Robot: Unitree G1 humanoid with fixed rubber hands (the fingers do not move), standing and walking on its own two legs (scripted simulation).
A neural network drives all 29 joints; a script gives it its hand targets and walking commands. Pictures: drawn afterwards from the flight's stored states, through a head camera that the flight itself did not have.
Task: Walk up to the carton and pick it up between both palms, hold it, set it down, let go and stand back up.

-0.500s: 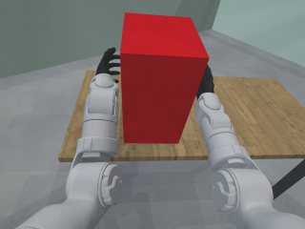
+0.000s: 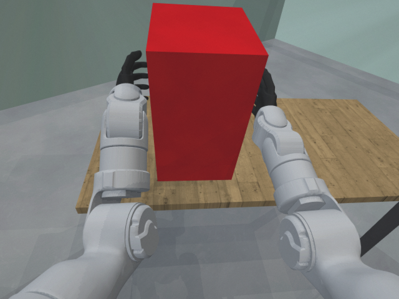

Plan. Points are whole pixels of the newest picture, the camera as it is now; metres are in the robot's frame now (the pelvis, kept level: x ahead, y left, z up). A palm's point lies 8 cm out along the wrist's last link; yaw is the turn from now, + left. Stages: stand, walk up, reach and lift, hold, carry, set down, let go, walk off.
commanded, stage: reach and lift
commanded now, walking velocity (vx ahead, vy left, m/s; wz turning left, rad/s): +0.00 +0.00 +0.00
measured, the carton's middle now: (196, 101) +0.43 -0.01 +0.22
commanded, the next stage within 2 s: hold in 1.02 s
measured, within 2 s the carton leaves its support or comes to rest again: neither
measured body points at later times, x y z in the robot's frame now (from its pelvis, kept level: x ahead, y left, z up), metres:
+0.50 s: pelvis +0.01 +0.00 +0.00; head -0.05 +0.03 +0.44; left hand +0.42 +0.13 +0.28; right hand +0.41 -0.13 +0.27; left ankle +0.04 +0.09 -0.75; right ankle +0.04 -0.09 -0.75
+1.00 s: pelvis +0.02 -0.01 +0.00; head -0.05 +0.02 +0.44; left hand +0.43 +0.13 +0.30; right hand +0.41 -0.14 +0.30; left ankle +0.04 +0.09 -0.75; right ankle +0.04 -0.09 -0.75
